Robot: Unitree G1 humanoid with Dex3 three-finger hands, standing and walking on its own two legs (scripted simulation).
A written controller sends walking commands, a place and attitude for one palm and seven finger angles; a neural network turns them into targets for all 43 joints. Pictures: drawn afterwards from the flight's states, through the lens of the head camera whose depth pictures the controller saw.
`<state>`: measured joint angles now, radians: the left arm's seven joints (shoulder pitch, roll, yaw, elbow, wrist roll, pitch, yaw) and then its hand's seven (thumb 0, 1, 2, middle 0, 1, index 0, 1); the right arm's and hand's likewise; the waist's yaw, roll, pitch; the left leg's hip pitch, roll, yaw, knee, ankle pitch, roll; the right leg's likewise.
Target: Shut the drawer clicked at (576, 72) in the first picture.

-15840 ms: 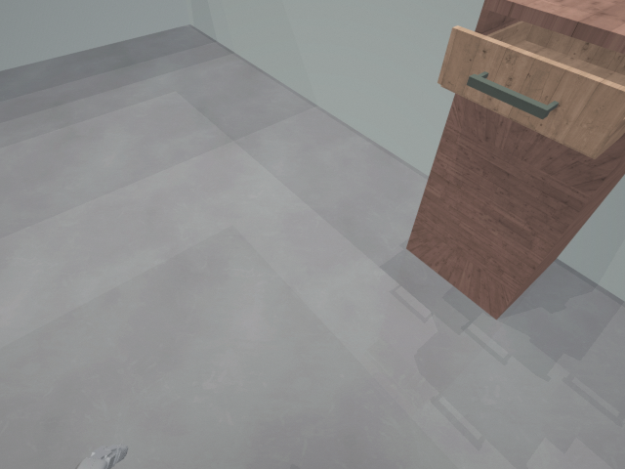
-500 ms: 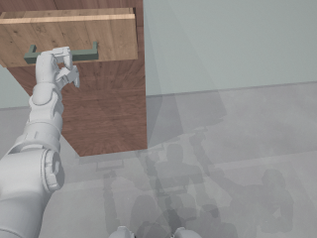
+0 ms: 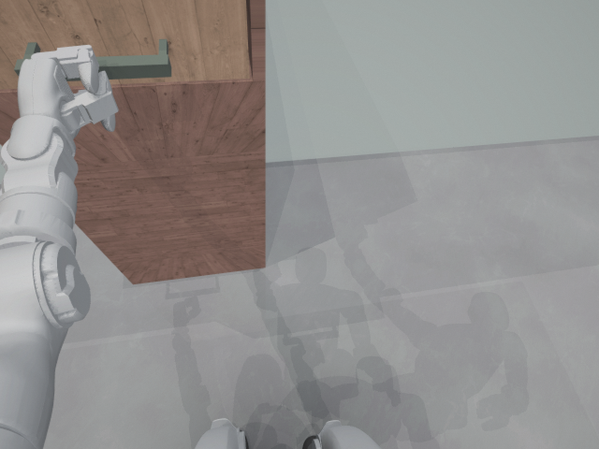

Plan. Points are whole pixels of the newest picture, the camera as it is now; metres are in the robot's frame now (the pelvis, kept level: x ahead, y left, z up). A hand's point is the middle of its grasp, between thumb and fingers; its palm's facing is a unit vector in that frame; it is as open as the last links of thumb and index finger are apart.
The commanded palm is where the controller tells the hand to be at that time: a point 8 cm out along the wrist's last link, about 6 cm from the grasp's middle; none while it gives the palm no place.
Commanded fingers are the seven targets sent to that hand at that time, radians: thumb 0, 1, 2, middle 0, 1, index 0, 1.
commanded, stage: push the drawer shut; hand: left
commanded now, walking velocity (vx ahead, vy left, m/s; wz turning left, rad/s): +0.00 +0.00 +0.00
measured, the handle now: (98, 58) +0.61 +0.20 +0.12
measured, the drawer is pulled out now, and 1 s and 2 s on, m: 0.00 0.00 0.00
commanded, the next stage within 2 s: pull the fist back off the drawer in 0.30 s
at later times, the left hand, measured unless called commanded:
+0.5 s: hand (106, 93) +0.54 +0.18 +0.13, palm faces +0.05 -1.00 -0.01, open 3.4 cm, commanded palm +0.56 +0.22 +0.13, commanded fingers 0.00 0.90 0.90 -1.40 -1.60 -1.40 -1.60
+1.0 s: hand (117, 98) +0.53 +0.17 +0.12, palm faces +0.08 -1.00 -0.01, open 3.4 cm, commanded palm +0.51 +0.21 +0.13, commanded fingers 0.00 0.90 0.90 -1.40 -1.60 -1.40 -1.60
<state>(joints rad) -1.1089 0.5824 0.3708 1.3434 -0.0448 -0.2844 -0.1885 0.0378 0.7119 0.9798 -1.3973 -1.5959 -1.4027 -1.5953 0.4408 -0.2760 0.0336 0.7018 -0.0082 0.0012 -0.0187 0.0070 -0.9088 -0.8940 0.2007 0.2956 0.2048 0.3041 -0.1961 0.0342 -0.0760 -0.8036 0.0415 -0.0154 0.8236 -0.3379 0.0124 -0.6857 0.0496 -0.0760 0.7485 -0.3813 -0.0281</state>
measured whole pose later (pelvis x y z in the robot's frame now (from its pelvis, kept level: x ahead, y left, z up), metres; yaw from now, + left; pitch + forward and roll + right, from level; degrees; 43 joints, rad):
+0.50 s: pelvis -0.02 +0.01 +0.00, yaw +0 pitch +19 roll -4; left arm -1.20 0.62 0.34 1.41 -0.05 -0.29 -0.14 0.09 0.72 0.99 -1.40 -1.60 -1.40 -1.60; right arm 0.46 -0.29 0.06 0.72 -0.02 -0.06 -0.03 0.01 -0.91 -0.89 0.20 0.30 0.21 0.30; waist -0.24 0.04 -0.07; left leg -0.87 0.04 -0.01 0.84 -0.31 0.03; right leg -0.75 0.04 -0.07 0.76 -0.35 -0.01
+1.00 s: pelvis -0.01 +0.01 -0.01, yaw +0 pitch +18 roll -3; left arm -1.11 0.52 0.35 1.30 -0.05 -0.29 -0.08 0.05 0.86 0.97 -1.40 -1.60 -1.40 -1.60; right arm 0.46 -0.28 0.03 0.69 -0.03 -0.02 0.01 0.01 -0.91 -0.89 0.20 0.30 0.21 0.30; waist -0.20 0.05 -0.08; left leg -0.85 0.03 -0.01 0.86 -0.33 0.03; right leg -0.73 0.04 -0.07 0.79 -0.38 -0.02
